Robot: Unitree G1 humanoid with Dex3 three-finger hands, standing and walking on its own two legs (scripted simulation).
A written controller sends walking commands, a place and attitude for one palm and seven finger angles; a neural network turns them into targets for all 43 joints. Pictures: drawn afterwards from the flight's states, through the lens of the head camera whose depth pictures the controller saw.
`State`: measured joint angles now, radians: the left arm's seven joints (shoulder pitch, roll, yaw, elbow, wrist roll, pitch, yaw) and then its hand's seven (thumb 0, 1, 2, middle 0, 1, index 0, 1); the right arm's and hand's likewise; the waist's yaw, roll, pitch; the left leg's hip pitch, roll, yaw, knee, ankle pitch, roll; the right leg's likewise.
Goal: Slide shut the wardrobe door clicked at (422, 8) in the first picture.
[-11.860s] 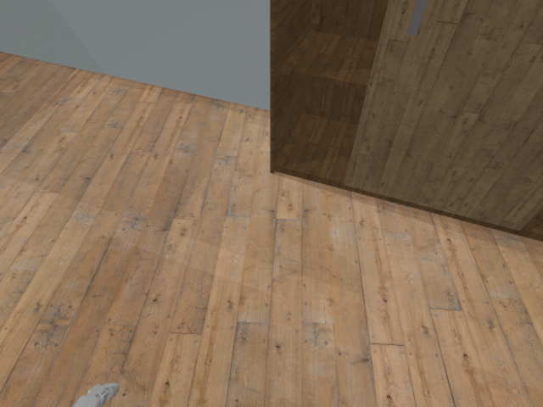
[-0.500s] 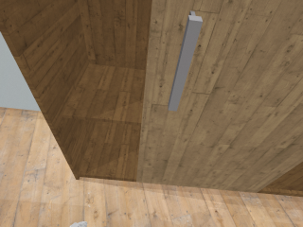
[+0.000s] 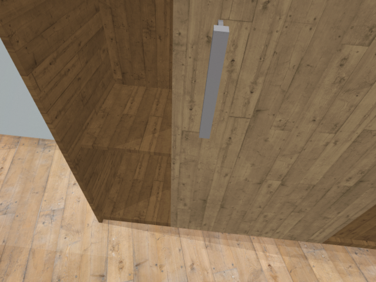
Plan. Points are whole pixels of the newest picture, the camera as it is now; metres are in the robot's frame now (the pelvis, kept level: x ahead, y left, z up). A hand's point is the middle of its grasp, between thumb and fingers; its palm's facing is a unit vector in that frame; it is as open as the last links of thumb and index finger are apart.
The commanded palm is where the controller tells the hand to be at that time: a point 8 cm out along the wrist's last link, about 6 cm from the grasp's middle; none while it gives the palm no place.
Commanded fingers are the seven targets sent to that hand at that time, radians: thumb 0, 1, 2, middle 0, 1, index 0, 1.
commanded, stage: come to a stop and stand still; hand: right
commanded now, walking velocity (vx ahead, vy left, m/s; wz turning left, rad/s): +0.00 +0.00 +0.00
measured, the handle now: (211, 86) +0.50 -0.02 +0.18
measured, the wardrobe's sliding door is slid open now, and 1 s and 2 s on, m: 0.38 0.38 0.38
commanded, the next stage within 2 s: look again from close up in 0.24 s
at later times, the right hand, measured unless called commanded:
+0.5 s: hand out of the picture -0.08 -0.15 -0.17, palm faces +0.11 +0.97 -0.20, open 7.4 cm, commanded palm none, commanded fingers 0.00 -0.90 -0.90 0.20 0.30 0.20 0.30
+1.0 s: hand out of the picture -0.05 -0.10 -0.17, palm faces +0.10 +0.98 -0.16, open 7.4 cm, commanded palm none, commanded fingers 0.00 -0.90 -0.90 0.20 0.30 0.20 0.30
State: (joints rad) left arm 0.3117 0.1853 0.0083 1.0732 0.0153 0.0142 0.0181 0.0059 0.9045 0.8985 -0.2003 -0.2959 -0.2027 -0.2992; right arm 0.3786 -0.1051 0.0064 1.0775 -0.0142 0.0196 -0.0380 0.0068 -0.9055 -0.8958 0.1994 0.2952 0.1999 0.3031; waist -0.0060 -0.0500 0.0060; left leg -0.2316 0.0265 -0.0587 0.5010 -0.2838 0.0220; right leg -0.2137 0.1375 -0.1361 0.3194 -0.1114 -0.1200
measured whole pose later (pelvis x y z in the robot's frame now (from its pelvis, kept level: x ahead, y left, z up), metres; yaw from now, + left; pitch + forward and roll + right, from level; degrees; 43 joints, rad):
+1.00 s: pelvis +0.00 +0.04 +0.00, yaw -2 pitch +0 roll +0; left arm 0.32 0.15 0.01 1.12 0.01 -0.01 0.02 0.00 0.90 0.90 -0.20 -0.30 -0.20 -0.30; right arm 0.41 -0.10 0.01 1.12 -0.02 -0.02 -0.04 0.01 -0.91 -0.90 0.20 0.30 0.20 0.30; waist 0.00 -0.01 -0.03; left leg -0.23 -0.03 -0.05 0.45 -0.23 0.02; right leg -0.24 0.10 -0.09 0.32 -0.09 -0.10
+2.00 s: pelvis +0.07 +0.09 +0.01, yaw -1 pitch +0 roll -1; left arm 0.28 0.16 -0.02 1.14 0.01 -0.02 0.04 0.00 0.91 0.90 -0.20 -0.30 -0.20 -0.30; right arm 0.33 -0.13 0.04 1.12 0.00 -0.04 -0.05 0.01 -0.91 -0.90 0.20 0.30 0.20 0.30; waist 0.00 -0.01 -0.01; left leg -0.09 -0.09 -0.05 0.37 -0.27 0.09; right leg -0.15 0.04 -0.08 0.35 -0.20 -0.04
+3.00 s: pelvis +0.06 +0.10 +0.01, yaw -2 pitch -1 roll -1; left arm 0.34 0.14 -0.03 1.15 0.01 -0.02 0.05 0.00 0.90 0.90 -0.20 -0.30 -0.20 -0.30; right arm 0.38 -0.11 0.03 1.15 0.00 -0.04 -0.05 0.01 -0.91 -0.90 0.20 0.30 0.20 0.30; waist 0.00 -0.03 -0.01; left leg -0.09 -0.11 -0.04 0.37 -0.26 0.10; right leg -0.16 0.02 -0.07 0.37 -0.20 -0.02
